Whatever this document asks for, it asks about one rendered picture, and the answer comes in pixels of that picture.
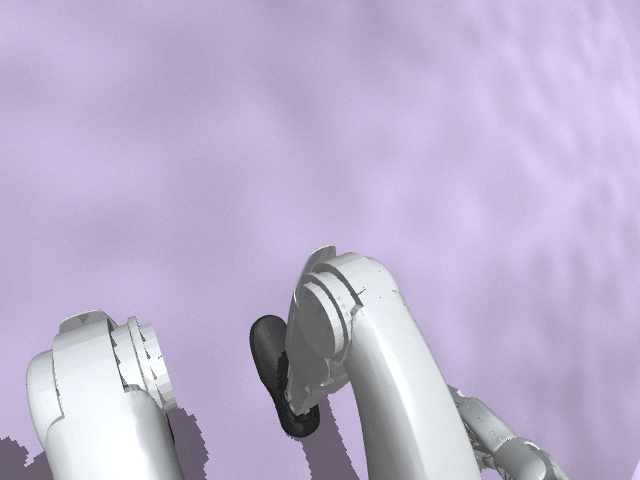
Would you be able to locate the right robot hand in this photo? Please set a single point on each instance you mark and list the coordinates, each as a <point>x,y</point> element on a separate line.
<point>483,426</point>

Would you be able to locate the right robot foot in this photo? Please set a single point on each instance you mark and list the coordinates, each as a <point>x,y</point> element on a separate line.
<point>267,343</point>

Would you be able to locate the right robot arm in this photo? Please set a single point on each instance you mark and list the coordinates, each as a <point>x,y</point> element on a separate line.
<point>521,459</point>

